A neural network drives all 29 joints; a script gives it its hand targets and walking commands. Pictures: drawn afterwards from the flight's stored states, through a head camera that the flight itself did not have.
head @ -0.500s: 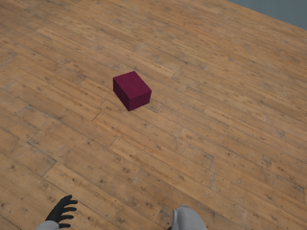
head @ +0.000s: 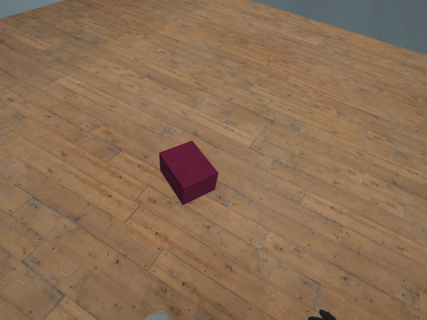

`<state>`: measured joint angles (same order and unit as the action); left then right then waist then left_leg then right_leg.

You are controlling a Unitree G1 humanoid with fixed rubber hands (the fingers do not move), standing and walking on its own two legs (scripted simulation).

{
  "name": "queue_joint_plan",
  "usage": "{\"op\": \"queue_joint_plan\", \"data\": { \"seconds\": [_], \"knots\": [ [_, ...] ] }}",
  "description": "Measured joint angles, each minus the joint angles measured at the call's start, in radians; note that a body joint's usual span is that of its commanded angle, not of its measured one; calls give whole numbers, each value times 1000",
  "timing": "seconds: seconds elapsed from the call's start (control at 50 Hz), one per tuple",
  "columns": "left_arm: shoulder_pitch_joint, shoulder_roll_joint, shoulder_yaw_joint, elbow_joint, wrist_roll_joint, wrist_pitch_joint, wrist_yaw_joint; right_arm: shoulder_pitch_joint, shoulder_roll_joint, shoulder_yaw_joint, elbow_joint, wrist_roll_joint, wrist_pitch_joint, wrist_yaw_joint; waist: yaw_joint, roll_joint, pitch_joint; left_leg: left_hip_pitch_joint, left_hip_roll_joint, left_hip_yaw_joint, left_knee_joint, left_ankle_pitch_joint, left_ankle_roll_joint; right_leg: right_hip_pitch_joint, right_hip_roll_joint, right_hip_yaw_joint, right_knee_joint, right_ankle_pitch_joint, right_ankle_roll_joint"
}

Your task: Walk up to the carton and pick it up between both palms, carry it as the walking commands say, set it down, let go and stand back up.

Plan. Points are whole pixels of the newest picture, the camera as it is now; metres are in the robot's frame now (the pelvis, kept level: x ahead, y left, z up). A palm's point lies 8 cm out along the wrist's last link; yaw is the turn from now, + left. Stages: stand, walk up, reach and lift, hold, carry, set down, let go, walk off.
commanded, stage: walk up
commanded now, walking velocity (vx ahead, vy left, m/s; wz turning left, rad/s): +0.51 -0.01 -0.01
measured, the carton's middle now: (187, 171) +0.97 +0.06 -0.67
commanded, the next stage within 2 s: none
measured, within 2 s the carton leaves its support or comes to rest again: neither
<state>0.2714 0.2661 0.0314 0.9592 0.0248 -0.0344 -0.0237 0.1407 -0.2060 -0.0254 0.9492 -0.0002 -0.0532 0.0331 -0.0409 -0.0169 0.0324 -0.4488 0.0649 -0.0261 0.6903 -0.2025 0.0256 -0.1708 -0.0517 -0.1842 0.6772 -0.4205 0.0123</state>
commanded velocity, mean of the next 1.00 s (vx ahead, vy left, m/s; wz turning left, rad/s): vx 0.43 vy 0.10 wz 0.00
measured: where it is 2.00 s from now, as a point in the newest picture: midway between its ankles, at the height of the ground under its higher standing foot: (198, 261)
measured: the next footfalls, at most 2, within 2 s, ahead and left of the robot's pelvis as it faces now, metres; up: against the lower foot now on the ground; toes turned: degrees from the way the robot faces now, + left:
right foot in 0.40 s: +0.29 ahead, -0.17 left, +0.00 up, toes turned -5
left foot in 0.94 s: +0.52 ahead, +0.11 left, +0.00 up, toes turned +3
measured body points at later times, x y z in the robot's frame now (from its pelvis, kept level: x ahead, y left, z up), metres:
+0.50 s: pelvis +0.21 -0.08 +0.02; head +0.20 -0.11 +0.47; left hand +0.28 +0.18 -0.10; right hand +0.23 -0.34 -0.15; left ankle +0.13 +0.08 -0.65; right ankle +0.25 -0.17 -0.72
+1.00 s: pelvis +0.38 +0.00 +0.01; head +0.42 +0.02 +0.46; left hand +0.37 +0.24 -0.14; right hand +0.46 -0.26 -0.12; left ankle +0.48 +0.11 -0.72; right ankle +0.26 -0.16 -0.68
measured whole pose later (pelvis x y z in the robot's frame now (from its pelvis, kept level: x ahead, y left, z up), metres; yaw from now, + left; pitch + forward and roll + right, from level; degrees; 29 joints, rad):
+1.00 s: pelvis +0.38 +0.00 +0.01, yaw +0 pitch +1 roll -2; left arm 0.41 0.23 0.04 0.95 0.01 -0.05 0.00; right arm 0.12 -0.21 -0.02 1.01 0.00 -0.03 0.03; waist -0.04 -0.02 0.07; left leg -0.43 0.05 0.03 0.53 -0.08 0.00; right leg -0.17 -0.06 -0.06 0.75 -0.45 0.02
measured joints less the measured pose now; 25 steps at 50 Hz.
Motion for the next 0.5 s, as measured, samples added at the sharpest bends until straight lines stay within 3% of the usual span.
{"op": "queue_joint_plan", "data": {
  "seconds": [0.08, 0.18, 0.24, 0.36, 0.4, 0.44, 0.5],
  "knots": [
    [-53, -1, 0, -18, 4, 3, 0, 112, 1, 0, 52, 0, -2, -14, 0, 10, -7, 62, 0, 19, -90, -23, -8, -202, 4, 80, 339, -18, 0],
    [-97, 0, 0, -28, 1, -3, 0, 250, 0, 1, 119, 0, -7, -24, 2, 34, -3, 180, 0, 21, -234, -5, -14, -338, 4, 131, 358, -7, 0],
    [-100, 0, 0, -28, 1, -3, -1, 304, 9, 1, 145, 0, -8, -24, 3, 29, -12, 251, 0, 22, -275, -29, -25, -364, 4, 132, 311, 48, 0],
    [-98, 1, 0, -29, -9, -3, -3, 306, 5, 0, 153, 0, -8, -25, 4, 23, -42, 341, -1, 23, -289, -104, -63, -292, 4, 105, -17, 155, 0],
    [-90, 3, 1, -29, -7, -12, -2, 295, -2, 1, 140, 0, -9, -25, 6, 12, -53, 320, -6, 26, -170, -186, -70, -224, 1, 102, -108, 167, 0],
    [-71, -17, 0, -16, -3, -15, 1, 241, -22, -1, 136, 0, 5, -24, 6, 28, -48, 233, -5, 15, 95, -230, -70, -215, 8, 93, -68, 206, -20],
    [-6, -39, 1, -13, -5, -16, 3, 155, -52, -4, 105, 0, 16, -15, 5, 51, -41, 115, -7, 13, 325, -171, -70, -130, 9, 79, -125, 179, -27]
  ]
}}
